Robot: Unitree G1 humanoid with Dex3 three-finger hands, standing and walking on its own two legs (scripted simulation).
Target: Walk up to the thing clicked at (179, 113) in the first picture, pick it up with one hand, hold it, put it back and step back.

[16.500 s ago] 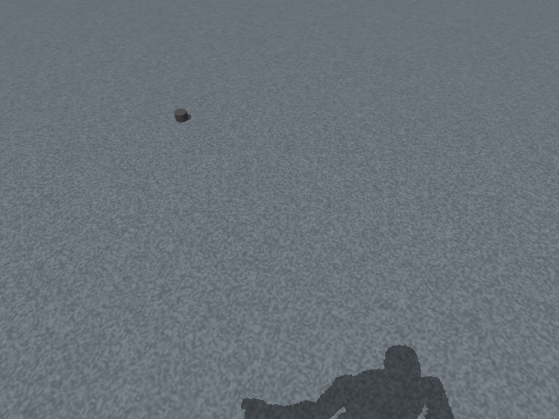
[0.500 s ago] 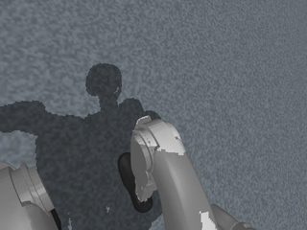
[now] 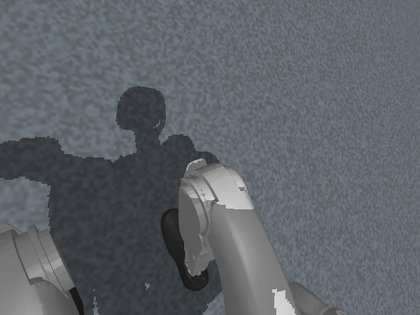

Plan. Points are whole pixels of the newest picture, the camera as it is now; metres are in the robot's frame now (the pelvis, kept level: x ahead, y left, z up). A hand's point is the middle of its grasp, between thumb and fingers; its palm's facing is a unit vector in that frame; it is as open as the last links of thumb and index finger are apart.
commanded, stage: settle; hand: left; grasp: from above
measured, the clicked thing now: out of the picture +0.46 +0.33 -0.27
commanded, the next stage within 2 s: lift in 0.72 s
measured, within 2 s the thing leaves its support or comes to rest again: leaves its support in 0.04 s
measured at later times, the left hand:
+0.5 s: hand out of the picture +0.44 +0.34 -0.15, palm faces -0.42 -0.13 -0.90, open 9.8 cm
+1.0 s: hand out of the picture +0.43 +0.34 -0.09, palm faces -0.42 -0.12 -0.90, open 9.8 cm
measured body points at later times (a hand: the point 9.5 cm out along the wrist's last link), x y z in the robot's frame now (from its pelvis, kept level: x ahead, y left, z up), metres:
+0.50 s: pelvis +0.00 -0.01 +0.02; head +0.23 +0.10 +0.39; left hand +0.46 +0.34 -0.10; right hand +0.08 -0.27 -0.07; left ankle +0.06 +0.13 -0.27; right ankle +0.12 -0.13 -0.27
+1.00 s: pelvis +0.00 -0.01 +0.04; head +0.21 +0.07 +0.42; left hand +0.45 +0.34 -0.04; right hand +0.08 -0.28 -0.06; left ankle +0.06 +0.13 -0.27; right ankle +0.12 -0.13 -0.27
